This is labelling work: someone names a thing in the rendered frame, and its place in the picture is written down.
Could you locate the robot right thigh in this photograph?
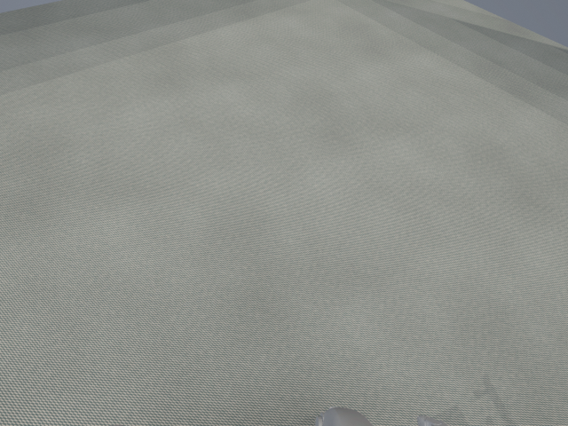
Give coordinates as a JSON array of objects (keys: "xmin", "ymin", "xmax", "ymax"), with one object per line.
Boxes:
[{"xmin": 315, "ymin": 407, "xmax": 373, "ymax": 426}]

